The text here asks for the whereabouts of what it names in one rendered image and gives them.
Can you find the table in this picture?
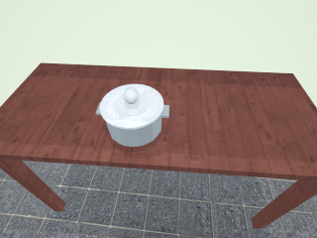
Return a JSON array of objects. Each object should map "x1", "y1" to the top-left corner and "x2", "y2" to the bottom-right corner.
[{"x1": 0, "y1": 62, "x2": 317, "y2": 229}]

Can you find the lid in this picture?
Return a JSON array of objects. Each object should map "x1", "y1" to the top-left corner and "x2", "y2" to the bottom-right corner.
[{"x1": 100, "y1": 83, "x2": 164, "y2": 130}]

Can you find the knob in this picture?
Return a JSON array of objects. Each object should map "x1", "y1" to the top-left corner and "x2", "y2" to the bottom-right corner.
[{"x1": 123, "y1": 87, "x2": 140, "y2": 104}]

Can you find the pot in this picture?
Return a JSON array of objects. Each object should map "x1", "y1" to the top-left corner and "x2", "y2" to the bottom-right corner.
[{"x1": 96, "y1": 103, "x2": 169, "y2": 147}]

